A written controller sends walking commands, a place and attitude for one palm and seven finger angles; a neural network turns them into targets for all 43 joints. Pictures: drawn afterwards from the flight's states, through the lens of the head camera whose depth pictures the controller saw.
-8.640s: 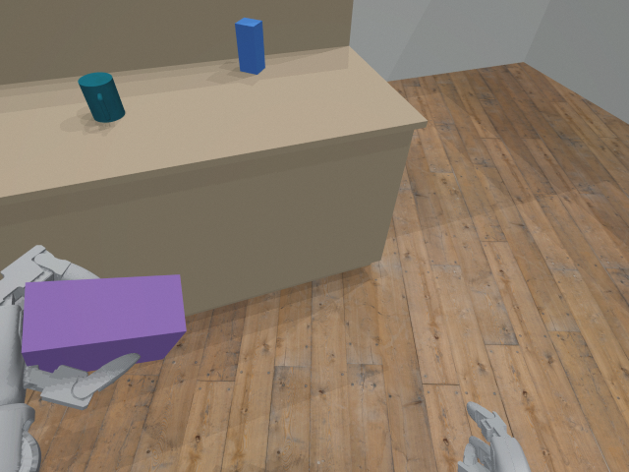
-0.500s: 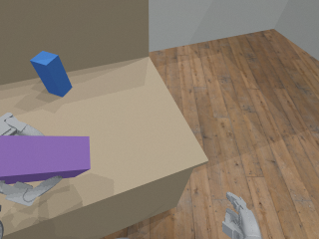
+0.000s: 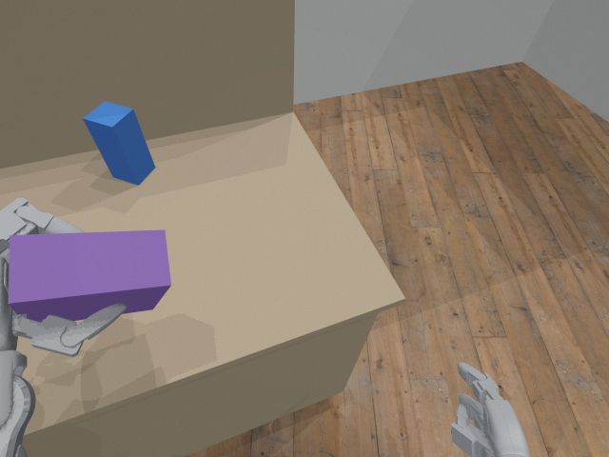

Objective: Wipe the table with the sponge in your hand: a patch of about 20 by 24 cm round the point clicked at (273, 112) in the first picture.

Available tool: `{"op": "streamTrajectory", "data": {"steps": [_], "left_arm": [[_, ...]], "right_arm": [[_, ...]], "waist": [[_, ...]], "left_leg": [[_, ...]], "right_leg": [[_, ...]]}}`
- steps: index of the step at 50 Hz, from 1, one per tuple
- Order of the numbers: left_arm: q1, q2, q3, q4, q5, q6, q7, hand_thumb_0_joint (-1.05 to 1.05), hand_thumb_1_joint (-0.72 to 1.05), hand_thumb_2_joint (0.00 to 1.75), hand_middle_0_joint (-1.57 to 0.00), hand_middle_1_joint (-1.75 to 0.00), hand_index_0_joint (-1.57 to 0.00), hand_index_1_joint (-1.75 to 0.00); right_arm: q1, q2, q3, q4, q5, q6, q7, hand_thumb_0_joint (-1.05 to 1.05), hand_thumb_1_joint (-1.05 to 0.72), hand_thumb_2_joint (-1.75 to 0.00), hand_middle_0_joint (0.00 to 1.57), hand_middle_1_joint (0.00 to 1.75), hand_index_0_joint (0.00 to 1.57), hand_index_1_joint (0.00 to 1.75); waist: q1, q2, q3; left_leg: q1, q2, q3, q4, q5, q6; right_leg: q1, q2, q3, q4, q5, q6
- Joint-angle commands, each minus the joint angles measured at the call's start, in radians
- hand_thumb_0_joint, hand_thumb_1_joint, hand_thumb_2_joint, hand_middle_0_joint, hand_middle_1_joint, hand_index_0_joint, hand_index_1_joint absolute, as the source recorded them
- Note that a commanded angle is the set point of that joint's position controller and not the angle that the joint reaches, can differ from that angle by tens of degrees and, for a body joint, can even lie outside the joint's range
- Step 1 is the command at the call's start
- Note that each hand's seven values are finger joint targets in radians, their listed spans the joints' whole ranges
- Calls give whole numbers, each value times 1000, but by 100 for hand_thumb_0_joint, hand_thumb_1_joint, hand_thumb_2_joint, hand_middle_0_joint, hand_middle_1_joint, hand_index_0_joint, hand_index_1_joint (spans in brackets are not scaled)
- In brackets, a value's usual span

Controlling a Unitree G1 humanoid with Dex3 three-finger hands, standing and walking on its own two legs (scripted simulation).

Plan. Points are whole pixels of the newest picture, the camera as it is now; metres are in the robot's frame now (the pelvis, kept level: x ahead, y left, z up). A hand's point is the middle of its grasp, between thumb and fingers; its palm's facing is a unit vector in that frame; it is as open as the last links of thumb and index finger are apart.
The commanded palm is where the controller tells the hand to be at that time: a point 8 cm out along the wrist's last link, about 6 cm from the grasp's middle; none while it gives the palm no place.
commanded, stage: come to a stop and stand still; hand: left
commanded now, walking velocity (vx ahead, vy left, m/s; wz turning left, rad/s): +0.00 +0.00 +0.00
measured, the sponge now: (117, 277) +0.25 +0.22 +0.14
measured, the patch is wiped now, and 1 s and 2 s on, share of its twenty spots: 0.00 0.00 0.00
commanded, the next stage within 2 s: look again from close up in 0.58 s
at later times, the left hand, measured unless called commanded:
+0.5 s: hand (55, 290) +0.23 +0.27 +0.15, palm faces +0.37 -0.86 -0.35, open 9.9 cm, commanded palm +0.16 +0.31 +0.18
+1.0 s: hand (49, 287) +0.23 +0.27 +0.16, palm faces +0.39 -0.84 -0.37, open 9.9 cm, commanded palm +0.17 +0.30 +0.18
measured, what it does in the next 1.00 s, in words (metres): stands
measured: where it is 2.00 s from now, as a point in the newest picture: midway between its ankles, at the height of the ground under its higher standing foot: outside the picture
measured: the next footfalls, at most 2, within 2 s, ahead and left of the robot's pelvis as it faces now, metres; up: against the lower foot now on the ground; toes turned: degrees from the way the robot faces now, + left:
none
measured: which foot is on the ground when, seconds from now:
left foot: down 0.00-1.00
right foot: down 0.00-1.00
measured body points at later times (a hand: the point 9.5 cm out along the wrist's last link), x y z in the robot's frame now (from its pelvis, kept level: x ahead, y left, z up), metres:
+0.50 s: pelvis +0.01 +0.02 +0.00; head +0.04 +0.05 +0.45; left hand +0.20 +0.31 +0.17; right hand +0.21 -0.19 -0.06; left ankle +0.03 +0.10 -0.74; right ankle +0.02 -0.13 -0.74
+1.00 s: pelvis +0.02 +0.02 +0.00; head +0.04 +0.04 +0.45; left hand +0.20 +0.31 +0.18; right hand +0.21 -0.20 -0.07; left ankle +0.03 +0.10 -0.74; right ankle +0.02 -0.13 -0.74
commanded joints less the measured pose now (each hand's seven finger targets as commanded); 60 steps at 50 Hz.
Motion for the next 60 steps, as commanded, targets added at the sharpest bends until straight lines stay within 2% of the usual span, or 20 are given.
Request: {"op": "streamTrajectory", "data": {"steps": [1, 3, 5, 8, 16, 19, 23, 24, 28, 34, 43, 44, 52, 53, 54, 55, 56, 57, 59, 60], "left_arm": [[51, 231, 111, -362, 2, -112, 3, 0, 10, 130, -120, -160, -120, -160], [64, 307, 213, -341, -3, -114, 17, 0, 10, 130, -120, -160, -120, -160], [41, 247, 174, -322, -13, -122, 11, 0, 10, 130, -120, -160, -120, -160], [0, 250, 182, -295, -14, -127, 10, 0, 10, 130, -120, -160, -120, -160], [-23, 135, 29, -330, 11, -111, -8, 0, 10, 130, -120, -160, -120, -160], [-19, 140, 42, -315, 15, -103, -3, 0, 10, 130, -120, -160, -120, -160], [8, 219, 137, -344, 6, -102, 5, 0, 10, 130, -120, -160, -120, -160], [22, 188, 113, -327, -2, -105, -1, 0, 10, 130, -120, -160, -120, -160], [44, 206, 136, -357, -7, -108, -1, 0, 10, 130, -120, -160, -120, -160], [62, 151, 76, -338, -7, -101, -7, 0, 10, 130, -120, -160, -120, -160], [22, 196, 109, -343, -3, -84, 9, 0, 10, 130, -120, -160, -120, -160], [27, 166, 80, -339, -7, -87, 3, 0, 10, 130, -120, -160, -120, -160], [82, 175, 96, -332, -11, -83, 5, 0, 10, 130, -120, -160, -120, -160], [-803, 948, 386, -649, 3, -197, 15, 0, 10, 130, -120, -160, -120, -160], [-440, 407, 267, -60, 120, 24, -51, 0, 10, 130, -120, -160, -120, -160], [-336, 345, 140, -126, 71, 35, -64, 0, 10, 130, -120, -160, -120, -160], [-215, 352, 191, -98, 68, 70, -77, 0, 10, 130, -120, -160, -120, -160], [-190, 249, 125, -139, 4, 115, -120, 0, 10, 130, -120, -160, -120, -160], [-76, 204, 95, -117, -74, 211, -172, 0, 10, 130, -120, -160, -120, -160], [-49, 251, 106, -96, -63, 240, -189, 0, 10, 130, -120, -160, -120, -160]], "right_arm": [[-83, -87, -31, -176, 0, -62, -5, 0, -90, -90, 20, 30, 20, 30], [-93, -92, -28, -170, 0, -54, -21, 0, -90, -90, 20, 30, 20, 30], [-72, -81, -26, -178, 1, -49, -30, 0, -90, -90, 20, 30, 20, 30], [-71, -79, -21, -163, 4, -60, -36, 0, -90, -90, 20, 30, 20, 30], [-49, -89, -23, -130, -6, -91, -11, 0, -90, -90, 20, 30, 20, 30], [-67, -85, -17, -126, -9, -80, -12, 0, -90, -90, 20, 30, 20, 30], [-86, -80, -19, -143, -4, -59, -19, 0, -90, -90, 20, 30, 20, 30], [-77, -75, -14, -147, -8, -51, -19, 0, -90, -90, 20, 30, 20, 30], [-86, -76, -17, -160, -2, -44, -23, 0, -90, -90, 20, 30, 20, 30], [-68, -87, -21, -153, -6, -40, -23, 0, -90, -90, 20, 30, 20, 30], [-91, -88, -26, -152, 1, -31, -36, 0, -90, -90, 20, 30, 20, 30], [-82, -86, -20, -154, -4, -27, -34, 0, -90, -90, 20, 30, 20, 30], [-73, -87, -26, -159, 0, -20, -33, 0, -90, -90, 20, 30, 20, 30], [94, -145, 107, -264, 84, 26, -115, 0, -90, -90, 20, 30, 20, 30], [-77, -83, -44, -98, -42, 0, -81, 0, -90, -90, 20, 30, 20, 30], [-53, -127, -25, -122, -47, -19, -18, 0, -90, -90, 20, 30, 20, 30], [-23, -166, -47, -94, -31, -6, -10, 0, -90, -90, 20, 30, 20, 30], [-84, -149, -37, -123, -20, -10, -15, 0, -90, -90, 20, 30, 20, 30], [-127, -150, -16, -121, 12, -7, -13, 0, -90, -90, 20, 30, 20, 30], [-129, -159, -15, -107, 21, -3, -15, 0, -90, -90, 20, 30, 20, 30]], "waist": [[12, -11, -177], [3, -4, -136], [-8, 52, -122], [-7, 141, -137], [-11, 61, -206], [-11, 64, -189], [-10, 85, -203], [-10, 85, -189], [-11, 129, -206], [-14, 95, -219], [-15, 73, -215], [-14, 73, -212], [-16, 69, -198], [-62, 347, -270], [44, 285, -281], [2, 181, -245], [37, 170, -336], [66, 174, -363], [71, 99, -259], [68, 77, -217]], "left_leg": [[-25, 35, -132, -127, -143, 5], [-29, 36, -151, -144, -181, 1], [-60, 51, -169, -170, -196, 9], [-62, 72, -169, -188, -172, 11], [60, 49, -141, -108, 68, -5], [38, 47, -145, -125, 68, -9], [42, 46, -150, -121, 111, -15], [19, 46, -154, -130, 106, -14], [33, 52, -151, -131, 123, -18], [52, 55, -149, -124, 150, -17], [59, 44, -149, -116, 131, -15], [51, 42, -149, -118, 125, -11], [27, 42, -154, -121, 79, -11], [-68, 47, -189, -140, 0, 26], [180, 13, -112, -59, 256, -96], [144, -5, -161, -62, 456, -112], [244, 34, -150, -29, 532, -100], [255, 11, -128, -13, 495, -81], [178, -1, -119, -32, 316, -59], [144, -2, -119, -53, 240, -48]], "right_leg": [[75, -37, 98, -106, -105, -26], [21, -34, 92, -124, -168, -29], [42, -24, 81, -93, -126, -30], [82, -22, 62, -50, -49, -27], [96, -28, 60, -79, 132, -22], [95, -20, 46, -80, 118, -19], [117, -23, 48, -71, 152, -22], [122, -21, 38, -76, 145, -22], [133, -20, 33, -61, 158, -23], [131, -20, 28, -72, 180, -19], [133, -32, 47, -90, 191, -20], [136, -33, 40, -96, 186, -20], [134, -41, 47, -106, 156, -25], [246, 43, 11, 67, -12, 30], [14, 68, -37, 89, 49, -58], [-7, 66, -71, 36, 83, -53], [-45, 69, -57, 55, 123, -39], [-25, 53, -49, 32, 139, -38], [0, 44, -74, 12, 161, -36], [1, 45, -76, 12, 150, -33]]}}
